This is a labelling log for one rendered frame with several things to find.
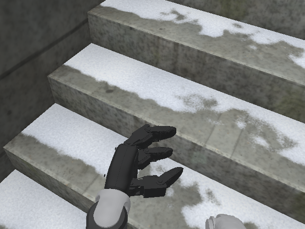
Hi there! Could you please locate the right robot thigh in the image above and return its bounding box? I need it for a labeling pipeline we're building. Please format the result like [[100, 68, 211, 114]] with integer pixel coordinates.
[[205, 215, 247, 229]]

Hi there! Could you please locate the left robot hand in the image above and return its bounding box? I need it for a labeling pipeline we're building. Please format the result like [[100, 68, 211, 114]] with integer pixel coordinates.
[[104, 124, 184, 198]]

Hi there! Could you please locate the left robot forearm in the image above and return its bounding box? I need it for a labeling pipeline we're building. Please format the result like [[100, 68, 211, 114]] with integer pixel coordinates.
[[86, 188, 131, 229]]

